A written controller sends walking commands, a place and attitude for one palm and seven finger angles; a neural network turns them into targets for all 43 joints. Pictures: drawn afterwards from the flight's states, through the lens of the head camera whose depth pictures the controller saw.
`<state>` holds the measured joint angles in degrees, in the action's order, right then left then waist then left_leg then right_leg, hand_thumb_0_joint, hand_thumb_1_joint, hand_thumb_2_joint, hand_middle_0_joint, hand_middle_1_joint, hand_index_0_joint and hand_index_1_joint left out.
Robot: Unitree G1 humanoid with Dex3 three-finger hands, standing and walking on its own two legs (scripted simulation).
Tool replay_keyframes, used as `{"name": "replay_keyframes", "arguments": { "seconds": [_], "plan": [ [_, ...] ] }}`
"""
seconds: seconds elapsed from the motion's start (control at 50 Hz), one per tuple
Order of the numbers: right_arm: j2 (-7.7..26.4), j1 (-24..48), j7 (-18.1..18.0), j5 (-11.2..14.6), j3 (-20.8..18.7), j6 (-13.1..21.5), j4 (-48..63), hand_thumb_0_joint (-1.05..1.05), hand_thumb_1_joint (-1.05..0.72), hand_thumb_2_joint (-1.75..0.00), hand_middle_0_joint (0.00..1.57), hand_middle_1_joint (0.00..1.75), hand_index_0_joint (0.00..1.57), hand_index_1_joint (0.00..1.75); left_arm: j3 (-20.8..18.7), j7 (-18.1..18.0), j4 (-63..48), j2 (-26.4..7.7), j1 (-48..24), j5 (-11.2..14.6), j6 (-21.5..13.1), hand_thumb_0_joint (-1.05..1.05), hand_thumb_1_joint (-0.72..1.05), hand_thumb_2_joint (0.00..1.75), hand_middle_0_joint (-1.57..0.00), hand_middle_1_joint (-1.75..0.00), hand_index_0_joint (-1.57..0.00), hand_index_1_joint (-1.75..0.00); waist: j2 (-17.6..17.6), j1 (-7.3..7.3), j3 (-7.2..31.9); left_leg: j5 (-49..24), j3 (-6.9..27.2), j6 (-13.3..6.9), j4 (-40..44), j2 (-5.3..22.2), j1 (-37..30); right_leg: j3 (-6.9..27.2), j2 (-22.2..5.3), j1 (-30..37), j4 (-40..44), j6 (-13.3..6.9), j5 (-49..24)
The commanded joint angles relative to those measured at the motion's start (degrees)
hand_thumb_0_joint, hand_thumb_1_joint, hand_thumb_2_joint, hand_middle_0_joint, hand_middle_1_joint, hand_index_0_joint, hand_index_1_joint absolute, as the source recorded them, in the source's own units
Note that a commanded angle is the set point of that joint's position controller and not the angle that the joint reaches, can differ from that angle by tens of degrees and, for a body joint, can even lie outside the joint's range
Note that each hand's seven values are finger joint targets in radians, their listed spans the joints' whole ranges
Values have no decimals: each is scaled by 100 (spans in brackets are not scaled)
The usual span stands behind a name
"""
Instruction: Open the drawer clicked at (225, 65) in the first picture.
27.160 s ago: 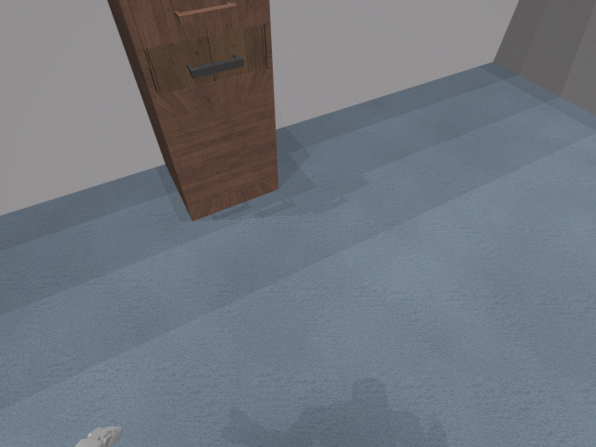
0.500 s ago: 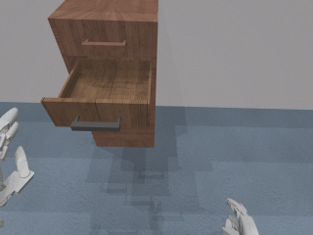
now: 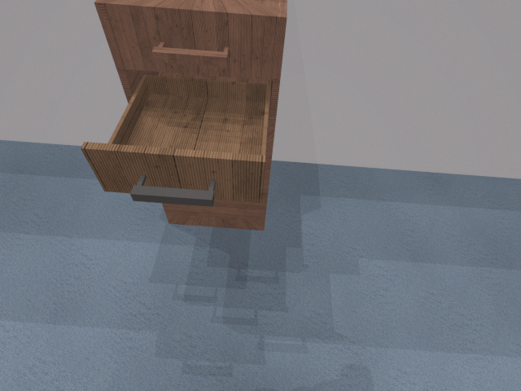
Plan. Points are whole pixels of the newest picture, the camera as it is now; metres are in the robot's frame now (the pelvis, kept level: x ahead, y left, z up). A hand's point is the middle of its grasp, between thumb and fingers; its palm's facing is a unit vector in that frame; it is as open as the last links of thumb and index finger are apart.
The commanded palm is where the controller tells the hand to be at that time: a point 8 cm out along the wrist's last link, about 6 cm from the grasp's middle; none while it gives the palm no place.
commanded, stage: let the arm hang, fingers relaxed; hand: left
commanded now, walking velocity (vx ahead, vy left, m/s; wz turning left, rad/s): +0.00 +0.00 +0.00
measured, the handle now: (175, 188) +0.51 +0.23 -0.08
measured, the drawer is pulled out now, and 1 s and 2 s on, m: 0.30 0.30 0.30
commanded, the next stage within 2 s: look to check the result in 0.66 s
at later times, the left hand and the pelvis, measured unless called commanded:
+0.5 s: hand out of the picture -0.01 +0.16 -0.17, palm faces +0.02 -0.99 -0.17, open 7.3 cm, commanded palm none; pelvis -0.01 +0.00 +0.00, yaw -2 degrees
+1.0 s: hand out of the picture -0.02 +0.15 -0.17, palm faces +0.04 -0.98 -0.17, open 7.4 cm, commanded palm none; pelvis -0.01 -0.01 +0.00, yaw -1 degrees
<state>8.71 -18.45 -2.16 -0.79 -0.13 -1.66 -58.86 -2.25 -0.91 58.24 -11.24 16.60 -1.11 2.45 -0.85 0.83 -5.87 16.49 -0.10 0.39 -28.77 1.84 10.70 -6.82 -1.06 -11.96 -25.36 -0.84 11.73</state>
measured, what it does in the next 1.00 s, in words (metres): stands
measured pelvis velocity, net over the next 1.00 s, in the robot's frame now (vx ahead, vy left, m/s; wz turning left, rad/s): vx -0.01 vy -0.01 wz -0.02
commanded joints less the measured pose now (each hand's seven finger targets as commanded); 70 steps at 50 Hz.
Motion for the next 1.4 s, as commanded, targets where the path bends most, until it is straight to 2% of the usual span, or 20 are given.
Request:
{"name": "replay_keyframes", "arguments": {
  "seconds": [0.0,0.04,0.06,0.16,0.2,0.24,0.34,0.36,0.4,0.5,0.64,0.72,0.76,0.86,0.96,1.08,1.12,1.18,1.36,1.38],
  "plan": [
    [533,-367,-41,22,-111,155,99,0,-90,-90,20,30,20,30,-31,-40,113,-429,173,43,-209,0,90,90,-20,-30,-20,-30,357,-81,470,-892,287,-259,805,385,126,565,-469,527,514,-185,-453],
    [498,-451,-47,29,-97,161,-32,0,-90,-90,20,30,20,30,-1,-57,273,-398,245,46,-213,0,90,90,-20,-30,-20,-30,353,-69,398,-963,274,-270,860,416,60,522,-473,479,535,-175,-438],
    [461,-498,-51,33,-89,161,-94,0,-90,-90,20,30,20,30,0,-63,339,-389,256,48,-215,0,90,90,-20,-30,-20,-30,219,-72,351,-967,261,-263,870,408,89,551,-467,495,545,-179,-463],
    [352,-625,-47,23,-74,140,-297,0,-90,-90,20,30,20,30,25,-90,571,-293,355,43,-192,0,90,90,-20,-30,-20,-30,35,-62,-42,-499,239,-273,1003,370,236,566,-447,233,646,-148,66],
    [288,-633,-46,17,-77,134,-347,0,-90,-90,20,30,20,30,22,-98,623,-262,401,41,-192,0,90,90,-20,-30,-20,-30,87,-58,-74,-417,186,-267,992,340,228,589,-460,171,673,-154,130],
    [234,-709,-39,14,-76,128,-384,0,-90,-90,20,30,20,30,7,-109,631,-253,377,33,-196,0,90,90,-20,-30,-20,-30,-37,-81,-102,-319,191,-278,996,345,276,584,-452,130,688,-152,257],
    [133,-722,-43,2,-94,137,-416,0,-90,-90,20,30,20,30,-17,-120,620,-169,398,20,-195,0,90,90,-20,-30,-20,-30,186,-76,-194,-159,184,-267,1021,324,365,595,-427,31,657,-144,316],
    [122,-737,-45,0,-99,143,-406,0,-90,-90,20,30,20,30,-24,-119,603,-150,397,20,-202,0,90,90,-20,-30,-20,-30,86,-76,-174,-164,183,-263,1019,314,389,626,-409,58,647,-144,285],
    [105,-715,-52,-6,-102,154,-408,0,-90,-90,20,30,20,30,-37,-118,601,-110,390,21,-202,0,90,90,-20,-30,-20,-30,228,-72,-169,-171,180,-259,1013,296,384,636,-417,39,627,-156,271],
    [60,-731,-62,-10,-112,160,-396,0,-90,-90,20,30,20,30,-57,-115,604,-69,396,21,-211,0,90,90,-20,-30,-20,-30,298,-63,-189,-198,164,-250,996,295,415,634,-415,38,624,-163,226],
    [49,-779,-61,-7,-119,154,-408,0,-90,-90,20,30,20,30,-63,-118,592,-71,392,27,-232,0,90,90,-20,-30,-20,-30,157,-85,-43,-429,129,-241,895,315,260,629,-457,56,672,-179,175],
    [61,-752,-59,-4,-125,122,-409,0,-90,-90,20,30,20,30,-62,-123,605,-80,391,27,-230,0,90,90,-20,-30,-20,-30,92,-89,-173,-307,89,-213,855,294,245,686,-449,-96,771,-188,414],
    [47,-782,-58,-15,-110,125,-429,0,-90,-90,20,30,20,30,-65,-121,606,-92,371,33,-230,0,90,90,-20,-30,-20,-30,194,-95,-124,-391,79,-209,866,290,256,696,-459,1,756,-194,326],
    [75,-766,-69,-5,-107,145,-454,0,-90,-90,20,30,20,30,-59,-125,637,-83,380,48,-252,0,90,90,-20,-30,-20,-30,151,-92,49,-600,94,-196,842,313,154,683,-471,165,746,-205,105],
    [51,-733,-68,0,-106,146,-494,0,-90,-90,20,30,20,30,-43,-128,658,-91,345,48,-254,0,90,90,-20,-30,-20,-30,228,-94,-57,-633,106,-180,892,326,154,666,-460,151,753,-200,18],
    [63,-661,-73,2,-116,152,-508,0,-90,-90,20,30,20,30,-41,-132,664,-78,341,52,-265,0,90,90,-20,-30,-20,-30,115,-78,-34,-685,88,-171,898,337,97,659,-471,200,767,-197,-88],
    [91,-613,-75,9,-129,152,-489,0,-90,-90,20,30,20,30,-32,-139,659,-63,370,44,-275,0,90,90,-20,-30,-20,-30,202,-82,-51,-689,91,-159,897,347,-18,695,-436,68,780,-199,-76],
    [69,-645,-74,5,-119,161,-512,0,-90,-90,20,30,20,30,-37,-137,654,-93,304,52,-275,0,90,90,-20,-30,-20,-30,154,-87,-13,-739,88,-160,932,358,60,656,-453,246,746,-194,-223],
    [85,-597,-73,1,-117,154,-531,0,-90,-90,20,30,20,30,-37,-131,648,-114,282,51,-271,0,90,90,-20,-30,-20,-30,230,-80,-44,-747,85,-149,923,335,47,643,-472,250,789,-190,-174],
    [77,-605,-73,0,-120,152,-537,0,-90,-90,20,30,20,30,-48,-131,652,-118,275,52,-271,0,90,90,-20,-30,-20,-30,153,-83,-19,-710,73,-143,930,343,47,628,-474,262,797,-187,-129]
  ]
}}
